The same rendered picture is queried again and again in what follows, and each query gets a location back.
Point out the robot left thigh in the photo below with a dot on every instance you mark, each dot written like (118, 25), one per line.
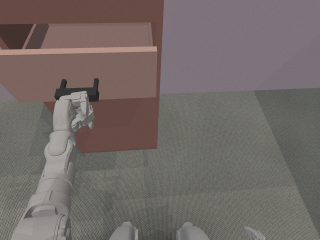
(125, 232)

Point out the left robot forearm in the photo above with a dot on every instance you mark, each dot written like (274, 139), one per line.
(52, 196)

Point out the handle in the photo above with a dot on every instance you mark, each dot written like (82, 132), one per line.
(92, 92)

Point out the left robot hand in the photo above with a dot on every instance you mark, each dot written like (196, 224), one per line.
(67, 118)

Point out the drawer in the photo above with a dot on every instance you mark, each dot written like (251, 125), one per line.
(120, 55)

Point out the right robot hand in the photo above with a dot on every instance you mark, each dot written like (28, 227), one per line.
(253, 234)

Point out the left robot shin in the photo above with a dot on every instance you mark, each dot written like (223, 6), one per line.
(126, 224)

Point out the robot left upper arm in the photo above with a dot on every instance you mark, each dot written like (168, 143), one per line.
(49, 227)

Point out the cabinet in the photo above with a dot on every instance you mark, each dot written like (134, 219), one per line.
(124, 124)

